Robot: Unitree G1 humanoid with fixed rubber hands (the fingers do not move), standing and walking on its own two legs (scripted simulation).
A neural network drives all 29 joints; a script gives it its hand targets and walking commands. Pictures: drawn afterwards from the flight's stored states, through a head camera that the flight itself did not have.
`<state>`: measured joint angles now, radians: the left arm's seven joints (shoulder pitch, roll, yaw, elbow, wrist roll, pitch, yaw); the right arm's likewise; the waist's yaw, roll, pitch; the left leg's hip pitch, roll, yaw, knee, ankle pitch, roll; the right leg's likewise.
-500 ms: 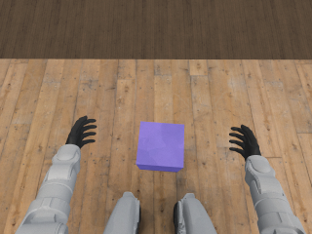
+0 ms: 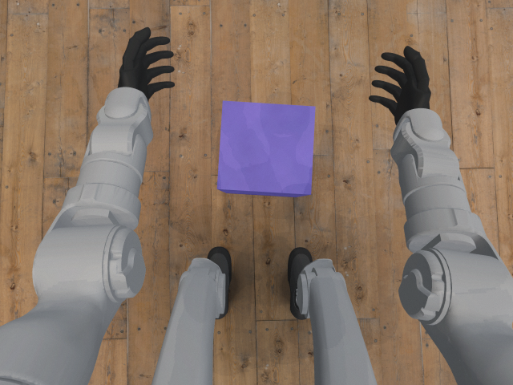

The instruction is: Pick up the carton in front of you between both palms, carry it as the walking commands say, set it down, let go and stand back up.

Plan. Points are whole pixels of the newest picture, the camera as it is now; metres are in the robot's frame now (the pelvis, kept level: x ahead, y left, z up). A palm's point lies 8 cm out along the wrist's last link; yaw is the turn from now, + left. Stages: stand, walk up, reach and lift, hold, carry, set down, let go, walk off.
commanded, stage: reach and lift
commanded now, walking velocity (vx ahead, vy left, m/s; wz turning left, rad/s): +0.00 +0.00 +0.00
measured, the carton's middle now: (264, 156) +0.48 -0.01 -0.50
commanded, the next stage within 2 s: none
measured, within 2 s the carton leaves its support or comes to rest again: leaves its support in 1.60 s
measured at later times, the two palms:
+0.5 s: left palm (177, 139) +0.49 +0.18 -0.35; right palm (355, 150) +0.47 -0.20 -0.35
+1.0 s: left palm (193, 143) +0.50 +0.16 -0.43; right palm (340, 151) +0.49 -0.19 -0.43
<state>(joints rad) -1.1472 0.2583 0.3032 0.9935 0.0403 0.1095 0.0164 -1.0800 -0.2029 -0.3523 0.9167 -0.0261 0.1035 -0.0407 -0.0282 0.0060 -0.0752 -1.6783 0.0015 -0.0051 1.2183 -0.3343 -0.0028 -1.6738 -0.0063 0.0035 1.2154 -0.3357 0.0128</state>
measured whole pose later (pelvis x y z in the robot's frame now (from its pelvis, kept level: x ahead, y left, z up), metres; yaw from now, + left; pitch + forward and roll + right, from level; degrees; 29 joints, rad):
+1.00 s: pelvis -0.03 +0.00 -0.25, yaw +0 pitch +38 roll +0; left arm -1.37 0.36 -0.01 1.13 -0.28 0.00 0.13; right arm -1.34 -0.34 -0.03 1.11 0.31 -0.01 -0.13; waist -0.02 -0.01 0.30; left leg -2.30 0.00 -0.02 2.18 -0.55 -0.02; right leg -2.30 0.01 0.01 2.18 -0.55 0.02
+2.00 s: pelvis -0.03 -0.01 -0.18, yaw +1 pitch +41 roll +0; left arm -1.08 0.06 0.42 0.84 0.15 0.31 0.07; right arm -1.06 -0.03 -0.47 0.81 -0.17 0.30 -0.09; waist -0.01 0.00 -0.14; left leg -2.14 -0.06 -0.05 1.92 -0.50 -0.04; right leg -2.13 0.05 0.03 1.92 -0.52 0.03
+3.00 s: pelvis +0.05 -0.01 +0.09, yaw +0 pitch +18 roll +0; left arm -0.41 -0.12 0.31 0.55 0.18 0.37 0.04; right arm -0.41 0.12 -0.33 0.55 -0.19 0.37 -0.04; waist -0.01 0.00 -0.18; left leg -0.88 -0.03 -0.06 0.97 -0.40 -0.01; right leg -0.88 0.04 0.06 0.97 -0.40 0.01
